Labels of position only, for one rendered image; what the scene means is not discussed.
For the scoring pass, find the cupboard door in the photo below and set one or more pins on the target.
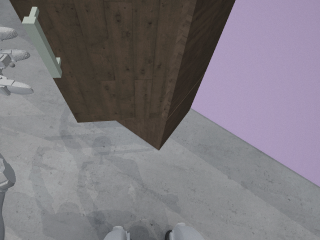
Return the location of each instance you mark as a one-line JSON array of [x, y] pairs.
[[116, 55]]

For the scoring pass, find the right robot shin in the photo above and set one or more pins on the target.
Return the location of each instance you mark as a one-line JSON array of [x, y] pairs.
[[180, 225]]

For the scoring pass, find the robot shin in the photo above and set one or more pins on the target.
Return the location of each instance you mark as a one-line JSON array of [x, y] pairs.
[[180, 225], [117, 228]]

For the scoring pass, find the left robot upper arm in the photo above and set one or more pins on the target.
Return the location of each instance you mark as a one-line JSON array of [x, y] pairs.
[[7, 180]]

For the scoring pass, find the robot left hand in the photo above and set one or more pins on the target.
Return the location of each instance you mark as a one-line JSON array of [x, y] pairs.
[[8, 86]]

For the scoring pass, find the left robot shin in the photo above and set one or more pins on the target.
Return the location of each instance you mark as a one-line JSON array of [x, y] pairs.
[[117, 228]]

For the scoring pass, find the handle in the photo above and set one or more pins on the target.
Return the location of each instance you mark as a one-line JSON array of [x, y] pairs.
[[38, 38]]

